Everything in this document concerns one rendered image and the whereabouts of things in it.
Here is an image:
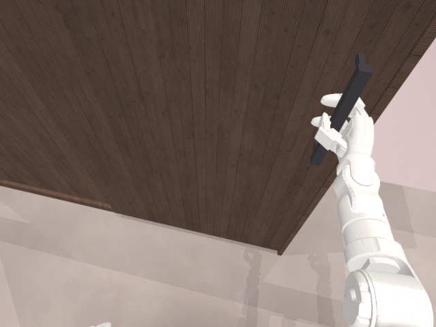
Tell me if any robot right upper arm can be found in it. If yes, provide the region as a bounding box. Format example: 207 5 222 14
343 269 432 327

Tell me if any handle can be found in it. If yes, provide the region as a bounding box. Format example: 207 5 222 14
310 52 373 166

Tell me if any robot right forearm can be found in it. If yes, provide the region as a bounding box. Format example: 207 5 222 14
333 153 433 327

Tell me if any wardrobe door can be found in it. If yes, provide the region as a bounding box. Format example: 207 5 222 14
0 0 436 251
0 34 109 204

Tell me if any robot right hand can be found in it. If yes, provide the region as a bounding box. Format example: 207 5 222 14
311 93 374 163

